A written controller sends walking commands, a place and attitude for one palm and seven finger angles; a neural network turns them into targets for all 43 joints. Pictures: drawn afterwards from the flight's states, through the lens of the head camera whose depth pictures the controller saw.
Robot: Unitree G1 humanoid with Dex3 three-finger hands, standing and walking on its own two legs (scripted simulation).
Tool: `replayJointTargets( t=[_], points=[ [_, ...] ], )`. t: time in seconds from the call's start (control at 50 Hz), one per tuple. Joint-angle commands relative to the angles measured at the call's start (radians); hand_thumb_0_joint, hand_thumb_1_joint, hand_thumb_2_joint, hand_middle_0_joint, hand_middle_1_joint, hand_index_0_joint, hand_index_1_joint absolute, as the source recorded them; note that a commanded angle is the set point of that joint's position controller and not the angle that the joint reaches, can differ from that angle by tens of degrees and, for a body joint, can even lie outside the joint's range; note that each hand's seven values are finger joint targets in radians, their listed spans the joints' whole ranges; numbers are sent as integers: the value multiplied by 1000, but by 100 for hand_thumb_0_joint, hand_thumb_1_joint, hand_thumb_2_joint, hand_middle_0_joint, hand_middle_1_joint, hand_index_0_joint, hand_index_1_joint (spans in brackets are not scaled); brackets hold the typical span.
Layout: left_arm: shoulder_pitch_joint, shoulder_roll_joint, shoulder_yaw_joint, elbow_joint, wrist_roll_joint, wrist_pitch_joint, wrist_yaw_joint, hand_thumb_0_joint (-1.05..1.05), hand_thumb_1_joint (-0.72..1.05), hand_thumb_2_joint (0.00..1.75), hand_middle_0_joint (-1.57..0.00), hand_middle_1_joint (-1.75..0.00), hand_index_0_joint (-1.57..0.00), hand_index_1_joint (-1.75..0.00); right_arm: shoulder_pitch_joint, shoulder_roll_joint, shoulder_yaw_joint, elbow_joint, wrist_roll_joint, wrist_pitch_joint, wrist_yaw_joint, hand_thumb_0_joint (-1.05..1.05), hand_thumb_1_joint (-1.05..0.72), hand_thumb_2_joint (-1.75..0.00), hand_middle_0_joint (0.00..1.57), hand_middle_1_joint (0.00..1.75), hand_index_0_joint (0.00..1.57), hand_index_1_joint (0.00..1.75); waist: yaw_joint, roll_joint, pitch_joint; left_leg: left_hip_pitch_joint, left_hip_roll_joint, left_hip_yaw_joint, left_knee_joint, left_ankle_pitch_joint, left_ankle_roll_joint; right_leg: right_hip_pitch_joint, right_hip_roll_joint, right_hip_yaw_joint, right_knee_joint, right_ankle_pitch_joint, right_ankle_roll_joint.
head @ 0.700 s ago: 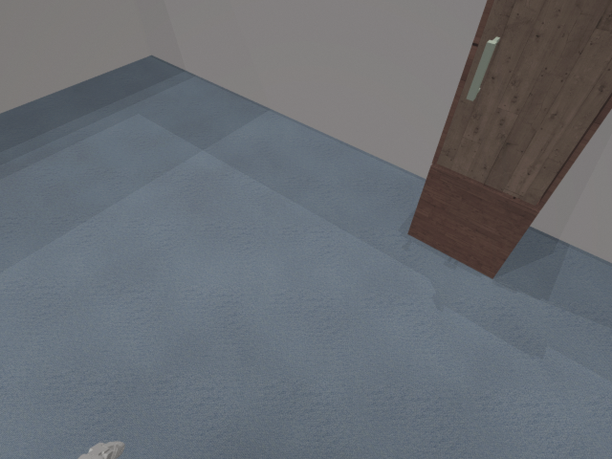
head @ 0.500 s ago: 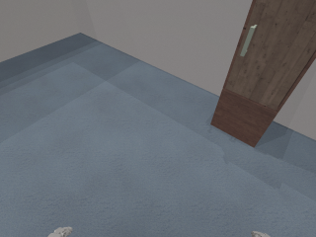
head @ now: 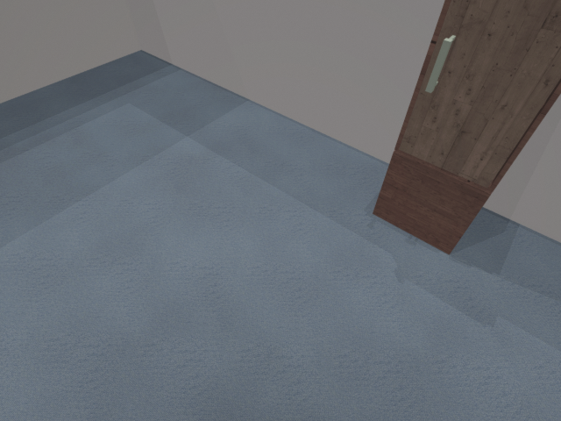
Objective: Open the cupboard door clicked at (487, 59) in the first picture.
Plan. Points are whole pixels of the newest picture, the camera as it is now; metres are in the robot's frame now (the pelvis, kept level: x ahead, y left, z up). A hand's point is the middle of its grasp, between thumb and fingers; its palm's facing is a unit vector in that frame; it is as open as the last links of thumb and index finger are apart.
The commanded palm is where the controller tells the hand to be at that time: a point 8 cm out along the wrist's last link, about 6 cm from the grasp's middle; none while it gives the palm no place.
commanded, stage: stand and wait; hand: left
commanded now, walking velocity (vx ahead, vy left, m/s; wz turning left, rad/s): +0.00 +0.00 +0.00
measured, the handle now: (440, 64) +1.10 -0.43 +0.01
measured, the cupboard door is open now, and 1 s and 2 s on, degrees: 0 0 0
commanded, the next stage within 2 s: look at it before walking up in 0.14 s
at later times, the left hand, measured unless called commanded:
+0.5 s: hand out of the picture +0.08 +0.24 -0.15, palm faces -0.04 -0.94 -0.33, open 7.4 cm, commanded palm none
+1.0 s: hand out of the picture +0.07 +0.23 -0.17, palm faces -0.05 -0.95 -0.29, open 7.4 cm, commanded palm none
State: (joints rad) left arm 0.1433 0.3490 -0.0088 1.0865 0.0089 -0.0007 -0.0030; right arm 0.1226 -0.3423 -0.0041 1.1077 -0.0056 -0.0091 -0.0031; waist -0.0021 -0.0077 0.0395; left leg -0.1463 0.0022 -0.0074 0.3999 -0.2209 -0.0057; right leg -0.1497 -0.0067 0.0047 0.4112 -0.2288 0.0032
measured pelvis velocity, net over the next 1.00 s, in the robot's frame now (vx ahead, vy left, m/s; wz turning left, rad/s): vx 0.02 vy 0.00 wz -0.04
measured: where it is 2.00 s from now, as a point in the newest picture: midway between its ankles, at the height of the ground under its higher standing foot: (288, 391)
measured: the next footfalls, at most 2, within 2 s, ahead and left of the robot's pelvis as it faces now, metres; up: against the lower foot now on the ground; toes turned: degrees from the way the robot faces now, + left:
right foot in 1.54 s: +0.34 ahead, -0.13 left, +0.00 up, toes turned -23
left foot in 1.98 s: +0.46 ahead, +0.06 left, +0.00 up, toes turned -18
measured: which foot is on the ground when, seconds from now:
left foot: down 0.00-1.00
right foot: down 0.00-1.00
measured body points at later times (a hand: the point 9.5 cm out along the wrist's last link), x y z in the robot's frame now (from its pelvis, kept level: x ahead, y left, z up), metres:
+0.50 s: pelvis +0.00 +0.00 +0.00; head +0.00 +0.00 +0.45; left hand +0.08 +0.29 -0.13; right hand +0.08 -0.30 -0.13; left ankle +0.00 +0.12 -0.74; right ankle +0.00 -0.12 -0.74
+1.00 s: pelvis +0.02 +0.00 +0.00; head +0.01 +0.00 +0.45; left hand +0.07 +0.27 -0.14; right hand +0.08 -0.29 -0.14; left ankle +0.00 +0.12 -0.74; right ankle +0.00 -0.12 -0.74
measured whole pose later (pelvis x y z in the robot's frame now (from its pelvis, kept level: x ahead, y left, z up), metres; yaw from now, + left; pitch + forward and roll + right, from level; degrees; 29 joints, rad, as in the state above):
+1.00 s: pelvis +0.02 +0.00 +0.00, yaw -2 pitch -1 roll +0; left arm 0.20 0.30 0.00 1.08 0.02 0.01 -0.01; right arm 0.15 -0.30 0.00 1.11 -0.02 0.00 0.00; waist 0.01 0.00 0.00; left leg -0.15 0.03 0.02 0.44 -0.28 -0.01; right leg -0.17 0.02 0.03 0.45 -0.27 -0.01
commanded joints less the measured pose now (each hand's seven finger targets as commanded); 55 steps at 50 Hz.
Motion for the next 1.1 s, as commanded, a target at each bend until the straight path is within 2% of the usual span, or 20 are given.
replayJointTargets(
  t=[0.0,0.1,0.22,0.34,0.5,0.6,0.82,0.84,0.86,0.88,0.92,0.98,1.02,1.08],
  points=[
    [-61,203,44,-69,0,-23,15,0,90,90,-20,-30,-20,-30,-55,-204,-35,-67,-3,-25,-10,0,-90,-90,20,30,20,30,3,2,-67,4,110,-97,-75,134,36,4,-114,99,-73,112,-36],
    [-59,202,42,-65,1,-23,15,0,90,90,-20,-30,-20,-30,-59,-203,-34,-62,-4,-25,-9,0,-90,-90,20,30,20,30,5,19,-61,7,111,-99,-84,122,36,-6,-111,103,-81,93,-35],
    [-61,201,42,-65,2,-23,13,0,90,90,-20,-30,-20,-30,-57,-203,-33,-61,-4,-25,-8,0,-90,-90,20,30,20,30,5,5,-53,3,110,-100,-89,105,35,-17,-111,106,-89,72,-34],
    [-58,200,42,-66,2,-25,14,0,90,90,-20,-30,-20,-30,-56,-204,-34,-59,-3,-28,-9,0,-90,-90,20,30,20,30,4,10,-82,25,113,-96,-82,145,34,-2,-114,104,-83,119,-35],
    [-58,203,43,-66,2,-27,16,0,90,90,-20,-30,-20,-30,-56,-201,-32,-57,-1,-26,-9,0,-90,-90,20,30,20,30,3,6,-76,26,115,-91,-82,166,32,9,-116,102,-85,156,-35],
    [-59,203,42,-62,2,-27,15,0,90,90,-20,-30,-20,-30,-61,-201,-32,-56,-2,-23,-8,0,-90,-90,20,30,20,30,3,7,-58,25,112,-92,-87,143,30,-7,-115,108,-97,129,-35],
    [-55,203,42,-61,1,-28,15,0,90,90,-20,-30,-20,-30,-60,-206,-30,-56,-2,-25,-10,0,-90,-90,20,30,20,30,4,7,-83,44,119,-87,-88,184,30,18,-116,102,-90,183,-35],
    [-24,134,28,-43,0,-19,17,0,90,90,-20,-30,-20,-30,-34,-135,-14,-40,-5,-18,-8,0,-90,-90,20,30,20,30,4,9,-95,51,118,-72,-82,142,19,19,-112,101,-92,134,-25],
    [17,79,17,-30,1,-6,18,0,90,90,-20,-30,-20,-30,5,-77,-1,-28,-10,-7,-5,0,-90,-90,20,30,20,30,5,0,-91,47,111,-54,-68,47,9,5,-103,105,-86,17,-20],
    [41,75,17,-26,6,2,15,0,90,90,-20,-30,-20,-30,31,-73,-1,-24,-13,0,-3,0,-90,-90,20,30,20,30,5,-4,-71,30,104,-49,-56,-65,9,-24,-92,120,-86,-113,-26],
    [60,85,29,-38,11,10,3,0,90,90,-20,-30,-20,-30,43,-81,-12,-33,-18,4,-1,0,-90,-90,20,30,20,30,10,-10,19,-48,103,-48,-57,-250,18,-92,-76,151,-90,-280,-42],
    [113,83,44,-57,15,9,-9,0,90,90,-20,-30,-20,-30,65,-87,-26,-55,-19,0,1,0,-90,-90,20,30,20,30,16,-21,92,-116,103,-38,0,-351,31,-149,-65,198,-74,-372,-73],
    [156,73,56,-65,14,-2,-9,0,90,90,-20,-30,-20,-30,87,-60,-28,-70,-17,-13,-1,0,-90,-90,20,30,20,30,20,-65,87,-158,89,-5,82,-295,32,-113,-85,255,-70,-343,-104],
    [236,86,73,-53,10,-19,0,0,90,90,-20,-30,-20,-30,100,-14,-31,-92,-11,-32,-4,0,-90,-90,20,30,20,30,24,-144,54,-221,46,92,252,-223,7,-28,-181,382,-97,-178,-172]
  ],
)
